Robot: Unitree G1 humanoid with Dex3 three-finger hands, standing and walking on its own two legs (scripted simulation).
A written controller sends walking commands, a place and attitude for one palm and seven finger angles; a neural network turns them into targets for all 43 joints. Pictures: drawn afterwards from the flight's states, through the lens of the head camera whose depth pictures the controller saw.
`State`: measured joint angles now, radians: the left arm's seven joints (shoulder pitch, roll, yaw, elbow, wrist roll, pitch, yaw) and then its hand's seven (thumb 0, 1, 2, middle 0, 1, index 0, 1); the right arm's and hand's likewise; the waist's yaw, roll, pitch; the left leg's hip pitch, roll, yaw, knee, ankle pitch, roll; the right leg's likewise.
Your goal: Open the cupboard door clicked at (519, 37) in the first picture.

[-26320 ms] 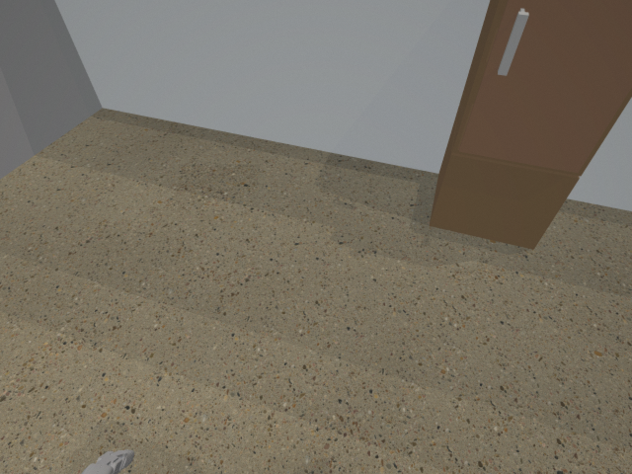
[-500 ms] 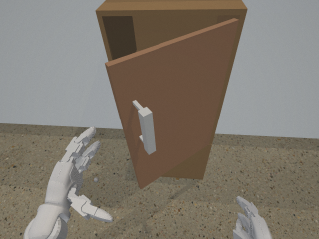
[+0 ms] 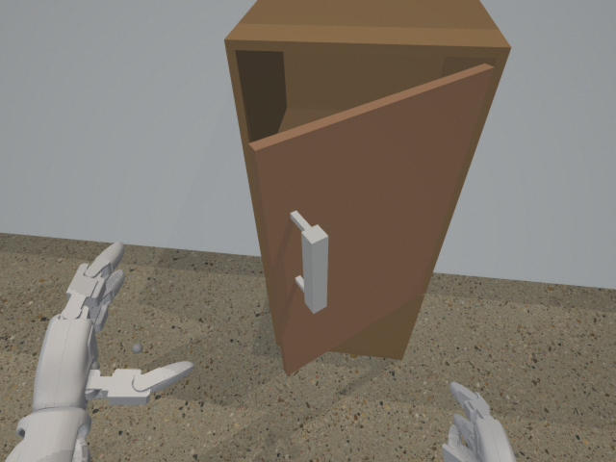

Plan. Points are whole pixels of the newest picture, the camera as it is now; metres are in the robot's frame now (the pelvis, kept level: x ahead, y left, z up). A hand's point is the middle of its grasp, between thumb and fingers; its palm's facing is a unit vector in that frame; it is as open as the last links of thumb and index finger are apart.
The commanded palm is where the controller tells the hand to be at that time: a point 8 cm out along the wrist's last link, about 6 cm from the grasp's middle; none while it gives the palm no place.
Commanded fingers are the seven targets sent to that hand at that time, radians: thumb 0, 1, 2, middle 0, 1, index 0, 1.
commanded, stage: draw the hand back to the body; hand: left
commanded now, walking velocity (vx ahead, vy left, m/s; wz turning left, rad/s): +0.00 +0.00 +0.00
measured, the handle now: (307, 262) +0.38 +0.06 +0.05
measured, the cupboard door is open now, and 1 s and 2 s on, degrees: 40 40 40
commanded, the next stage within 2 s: step back with the hand held close in 0.76 s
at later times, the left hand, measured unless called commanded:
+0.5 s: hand (72, 310) +0.20 +0.27 +0.16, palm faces +0.47 -0.78 -0.41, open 8.0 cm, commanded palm +0.15 +0.30 +0.17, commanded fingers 0.00 0.90 0.90 -0.20 -0.30 -0.20 -0.30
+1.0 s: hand (88, 315) +0.20 +0.25 +0.16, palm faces +0.43 -0.78 -0.46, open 7.4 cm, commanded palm +0.15 +0.28 +0.18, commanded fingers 0.00 0.90 0.90 -0.20 -0.30 -0.20 -0.30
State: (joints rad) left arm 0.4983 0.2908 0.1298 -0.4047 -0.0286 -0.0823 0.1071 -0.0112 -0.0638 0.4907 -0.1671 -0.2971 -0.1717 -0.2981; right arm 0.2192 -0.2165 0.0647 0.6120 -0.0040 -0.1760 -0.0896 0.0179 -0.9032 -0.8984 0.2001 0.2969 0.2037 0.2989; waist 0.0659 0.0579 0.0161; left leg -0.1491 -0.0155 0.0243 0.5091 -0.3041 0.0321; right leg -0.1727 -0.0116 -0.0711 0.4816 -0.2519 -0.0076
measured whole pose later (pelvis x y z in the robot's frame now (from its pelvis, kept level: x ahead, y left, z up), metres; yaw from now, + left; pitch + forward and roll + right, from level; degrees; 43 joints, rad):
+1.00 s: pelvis +0.00 -0.01 +0.01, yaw -1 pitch -2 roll -1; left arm 0.47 0.35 0.37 -0.37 -0.04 -0.14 0.11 0.01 0.89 0.90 -0.21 -0.30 -0.21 -0.30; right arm 0.17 -0.23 0.02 0.63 0.00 -0.08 -0.07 0.02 -0.90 -0.90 0.20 0.30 0.20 0.30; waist 0.05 0.07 0.03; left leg -0.13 0.02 0.03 0.43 -0.26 0.01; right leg -0.13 0.03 -0.07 0.34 -0.18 -0.03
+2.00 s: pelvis -0.17 +0.01 -0.01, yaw +1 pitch +0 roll -2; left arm 0.50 0.39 0.44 -0.51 -0.01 -0.26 0.15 0.01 0.88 0.90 -0.21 -0.30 -0.21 -0.30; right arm 0.18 -0.20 -0.02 0.64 0.00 -0.14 -0.05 0.02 -0.90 -0.90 0.20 0.30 0.20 0.30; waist 0.04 0.00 0.06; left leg -0.54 -0.01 0.01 0.76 -0.30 0.00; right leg -0.32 0.07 0.06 0.62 -0.30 -0.02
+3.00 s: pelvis -0.31 +0.02 +0.00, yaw -2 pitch +0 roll +0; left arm 0.54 0.40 0.42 -0.42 -0.03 -0.22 0.16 0.01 0.89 0.90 -0.21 -0.30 -0.21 -0.30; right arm 0.26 -0.21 0.01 0.65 0.00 -0.13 -0.08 0.02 -0.90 -0.90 0.20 0.30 0.20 0.30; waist -0.01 0.01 -0.02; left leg -0.25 0.03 0.06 0.55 -0.30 0.01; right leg -0.24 0.03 -0.06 0.53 -0.29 -0.05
